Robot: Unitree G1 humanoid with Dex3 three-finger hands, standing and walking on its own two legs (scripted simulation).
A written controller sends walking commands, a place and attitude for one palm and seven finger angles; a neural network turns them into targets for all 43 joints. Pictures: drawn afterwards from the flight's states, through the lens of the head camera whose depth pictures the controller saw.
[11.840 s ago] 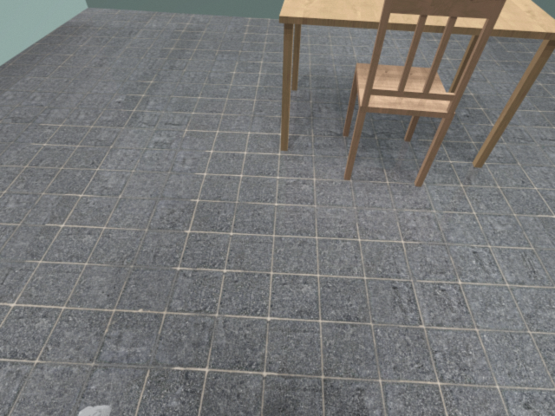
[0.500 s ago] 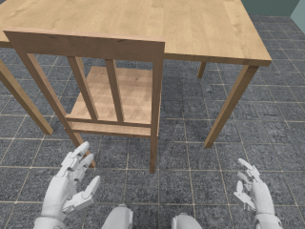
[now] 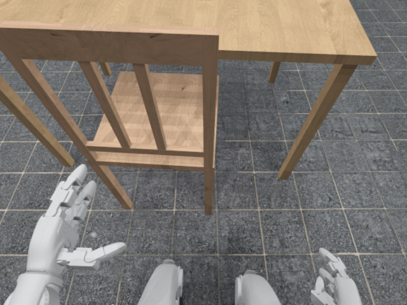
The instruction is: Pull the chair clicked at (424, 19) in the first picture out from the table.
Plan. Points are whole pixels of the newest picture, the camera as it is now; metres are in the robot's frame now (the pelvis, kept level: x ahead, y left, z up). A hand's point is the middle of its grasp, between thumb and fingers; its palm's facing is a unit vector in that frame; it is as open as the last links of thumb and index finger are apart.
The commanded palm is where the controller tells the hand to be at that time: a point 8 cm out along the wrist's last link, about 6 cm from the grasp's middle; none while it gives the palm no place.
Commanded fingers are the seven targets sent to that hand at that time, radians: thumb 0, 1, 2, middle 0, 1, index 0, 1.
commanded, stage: raise the hand toward the chair's back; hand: left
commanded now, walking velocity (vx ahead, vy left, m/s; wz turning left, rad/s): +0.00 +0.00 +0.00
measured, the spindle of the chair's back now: (110, 110) +0.53 +0.26 +0.02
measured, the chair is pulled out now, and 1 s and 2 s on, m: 0.00 0.00 0.00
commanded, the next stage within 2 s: aim the fingers beside a spindle in 1.16 s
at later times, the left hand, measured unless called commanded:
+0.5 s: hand (76, 224) +0.24 +0.22 +0.07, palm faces +0.01 -1.00 -0.07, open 16.8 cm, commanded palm +0.22 +0.28 +0.07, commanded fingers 0.00 -0.50 0.30 -0.06 -0.08 -0.06 -0.08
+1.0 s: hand (82, 214) +0.26 +0.22 +0.07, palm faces +0.00 -1.00 -0.07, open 16.9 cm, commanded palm +0.23 +0.27 +0.08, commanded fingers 0.00 -0.50 0.30 -0.06 -0.08 -0.06 -0.08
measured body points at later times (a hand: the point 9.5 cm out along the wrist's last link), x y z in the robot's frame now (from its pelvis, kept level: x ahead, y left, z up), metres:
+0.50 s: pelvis +0.01 +0.02 +0.01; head +0.09 +0.03 +0.45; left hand +0.23 +0.28 +0.07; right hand +0.22 -0.20 -0.06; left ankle +0.05 +0.14 -0.63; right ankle +0.02 -0.10 -0.63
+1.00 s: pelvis +0.01 +0.01 +0.02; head +0.09 +0.02 +0.46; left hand +0.25 +0.27 +0.07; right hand +0.19 -0.24 -0.06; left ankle +0.05 +0.14 -0.63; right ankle +0.02 -0.10 -0.63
